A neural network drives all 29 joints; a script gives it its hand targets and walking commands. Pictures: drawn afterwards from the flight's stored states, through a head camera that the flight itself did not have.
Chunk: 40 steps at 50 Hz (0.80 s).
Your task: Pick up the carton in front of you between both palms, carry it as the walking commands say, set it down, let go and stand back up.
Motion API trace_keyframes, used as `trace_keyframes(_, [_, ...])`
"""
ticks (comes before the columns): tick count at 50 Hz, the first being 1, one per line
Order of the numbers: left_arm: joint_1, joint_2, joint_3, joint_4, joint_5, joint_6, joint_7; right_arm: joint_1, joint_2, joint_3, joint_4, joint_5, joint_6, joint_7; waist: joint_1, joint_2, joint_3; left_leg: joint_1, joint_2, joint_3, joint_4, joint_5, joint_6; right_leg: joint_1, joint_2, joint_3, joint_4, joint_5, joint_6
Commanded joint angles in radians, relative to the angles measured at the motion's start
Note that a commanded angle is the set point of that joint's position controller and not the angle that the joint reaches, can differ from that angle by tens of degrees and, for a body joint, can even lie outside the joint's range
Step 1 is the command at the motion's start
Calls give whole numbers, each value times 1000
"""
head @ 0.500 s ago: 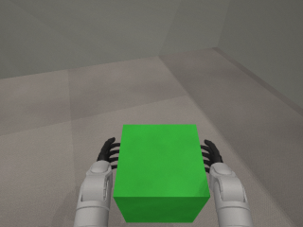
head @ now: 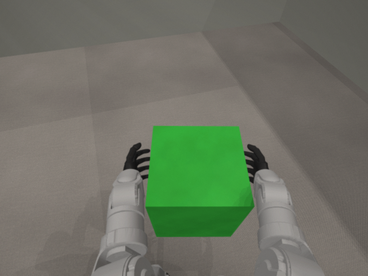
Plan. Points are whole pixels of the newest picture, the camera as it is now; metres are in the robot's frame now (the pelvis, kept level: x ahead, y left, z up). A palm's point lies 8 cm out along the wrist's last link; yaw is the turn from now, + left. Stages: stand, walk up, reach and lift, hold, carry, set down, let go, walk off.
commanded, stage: set down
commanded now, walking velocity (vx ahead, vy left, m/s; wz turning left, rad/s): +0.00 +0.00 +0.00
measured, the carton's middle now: (194, 185) +0.35 +0.00 -0.07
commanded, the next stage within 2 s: none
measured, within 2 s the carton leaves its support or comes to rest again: neither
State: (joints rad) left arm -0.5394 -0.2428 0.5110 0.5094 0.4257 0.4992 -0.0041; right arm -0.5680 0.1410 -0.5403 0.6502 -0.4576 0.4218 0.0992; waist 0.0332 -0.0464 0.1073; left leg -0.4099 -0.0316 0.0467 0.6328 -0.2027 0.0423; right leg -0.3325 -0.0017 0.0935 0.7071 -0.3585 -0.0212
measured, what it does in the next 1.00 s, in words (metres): lowers itself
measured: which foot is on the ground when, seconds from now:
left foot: down 0.00-1.00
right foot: down 0.00-1.00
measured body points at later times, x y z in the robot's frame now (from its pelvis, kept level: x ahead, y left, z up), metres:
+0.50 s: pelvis -0.02 -0.04 -0.13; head +0.19 -0.01 +0.27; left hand +0.37 +0.16 -0.20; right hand +0.42 -0.14 -0.20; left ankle +0.08 +0.09 -0.72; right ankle +0.02 -0.15 -0.72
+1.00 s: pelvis -0.04 -0.04 -0.24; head +0.24 -0.01 +0.10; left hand +0.40 +0.19 -0.35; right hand +0.46 -0.11 -0.36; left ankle +0.08 +0.09 -0.72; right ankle +0.02 -0.15 -0.72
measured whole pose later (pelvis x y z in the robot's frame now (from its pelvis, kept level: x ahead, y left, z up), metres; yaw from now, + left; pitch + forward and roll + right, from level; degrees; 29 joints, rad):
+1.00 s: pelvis -0.04 -0.04 -0.24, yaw -1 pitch +46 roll -2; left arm -0.89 -0.02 0.51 0.59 0.19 0.24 0.02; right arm -0.99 0.00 -0.32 0.77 -0.14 0.21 -0.12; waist 0.11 -0.07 -0.15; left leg -2.06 0.02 -0.05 1.65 -0.40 -0.03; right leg -1.95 0.09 0.00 1.74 -0.60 0.00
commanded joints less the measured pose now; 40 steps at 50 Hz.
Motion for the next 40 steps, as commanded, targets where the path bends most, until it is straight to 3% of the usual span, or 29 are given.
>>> trace_keyframes(1, [-382, -593, -311, 71, -106, -101, -101, -430, 570, 284, 73, 100, -100, 131, -3, 44, -277, 249, -33, -159, -9, -6, -50, -413, 107, -9, -60, 11, -44])
trace_keyframes(9, [-493, -702, -582, 41, -210, -354, -81, -507, 694, 539, 43, 235, -333, 109, -18, 34, -784, 142, -61, -159, 289, 322, -62, -694, 155, -29, 175, 117, -9])
trace_keyframes(12, [-507, -727, -670, -9, -241, -389, -69, -538, 741, 656, -20, 304, -363, 89, 4, 38, -1027, 113, -70, -146, 390, 410, -68, -776, 168, -39, 259, 167, 9])
trace_keyframes(15, [-504, -703, -705, -51, -262, -385, -71, -556, 766, 732, -68, 354, -354, 66, 39, 34, -1145, -11, -82, -110, 457, 364, -67, -805, 178, -41, 324, 172, 22])
trace_keyframes(19, [-553, -688, -703, -34, -287, -342, -108, -593, 818, 760, -52, 379, -301, 56, 63, 3, -1094, -253, -96, -68, 513, 169, -61, -866, 179, -47, 374, 67, 34])
trace_keyframes(23, [-606, -681, -655, 23, -282, -294, -153, -630, 861, 714, 8, 363, -249, 48, 74, -16, -1033, -435, -102, -42, 576, 76, -53, -946, 179, -45, 413, -8, 38])
trace_keyframes(31, [-684, -649, -546, 116, -263, -264, -202, -718, 853, 624, 79, 327, -231, 16, 92, -12, -1069, -686, -108, -16, 710, 96, -59, -1054, 194, -46, 536, 33, 45])
trace_keyframes(40, [-777, -609, -518, 123, -294, -276, -190, -849, 806, 665, 65, 365, -256, -24, 120, -29, -1200, -822, -103, -2, 854, 136, -77, -1158, 211, -69, 696, 66, 53])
